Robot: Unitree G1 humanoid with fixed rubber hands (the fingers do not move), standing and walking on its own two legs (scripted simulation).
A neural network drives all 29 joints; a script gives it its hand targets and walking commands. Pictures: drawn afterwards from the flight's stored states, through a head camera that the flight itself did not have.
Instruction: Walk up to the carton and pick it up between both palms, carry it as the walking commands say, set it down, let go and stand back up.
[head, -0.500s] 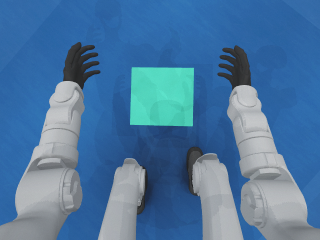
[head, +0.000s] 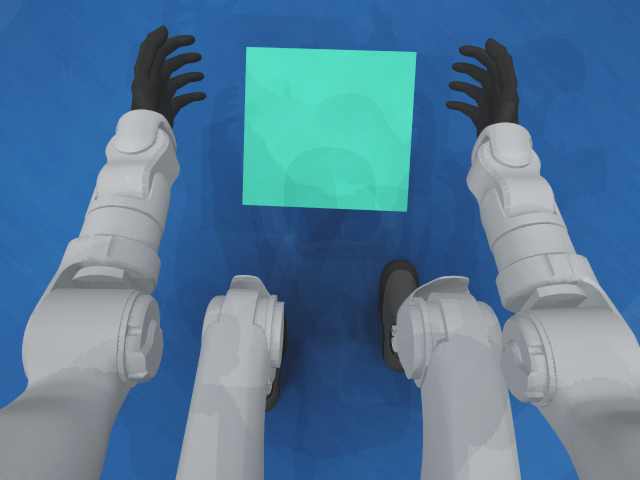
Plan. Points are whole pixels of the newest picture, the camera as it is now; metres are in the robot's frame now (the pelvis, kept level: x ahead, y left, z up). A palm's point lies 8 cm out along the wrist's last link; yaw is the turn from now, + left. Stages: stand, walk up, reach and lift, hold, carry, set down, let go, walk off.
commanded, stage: reach and lift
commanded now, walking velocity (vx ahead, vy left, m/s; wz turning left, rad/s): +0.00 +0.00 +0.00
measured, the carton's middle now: (328, 145) +0.49 -0.01 -0.32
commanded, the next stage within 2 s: none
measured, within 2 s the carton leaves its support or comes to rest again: leaves its support in 1.88 s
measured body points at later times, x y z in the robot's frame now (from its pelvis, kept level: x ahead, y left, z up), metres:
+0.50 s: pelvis -0.01 +0.01 -0.06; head +0.35 +0.00 +0.20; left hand +0.51 +0.18 -0.25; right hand +0.50 -0.21 -0.25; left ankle +0.08 +0.13 -0.41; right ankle +0.15 -0.12 -0.41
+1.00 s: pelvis -0.01 +0.01 -0.05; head +0.35 +0.00 +0.21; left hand +0.51 +0.15 -0.25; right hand +0.51 -0.17 -0.25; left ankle +0.08 +0.13 -0.41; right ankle +0.15 -0.12 -0.41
